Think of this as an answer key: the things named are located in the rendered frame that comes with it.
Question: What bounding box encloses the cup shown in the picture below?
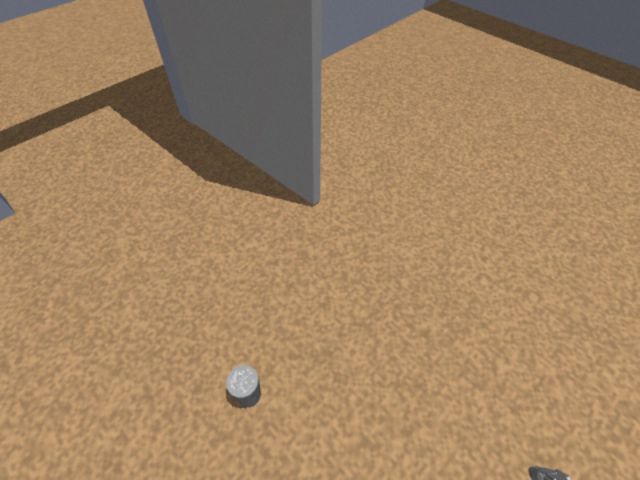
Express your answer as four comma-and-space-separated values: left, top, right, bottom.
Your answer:
226, 365, 261, 407

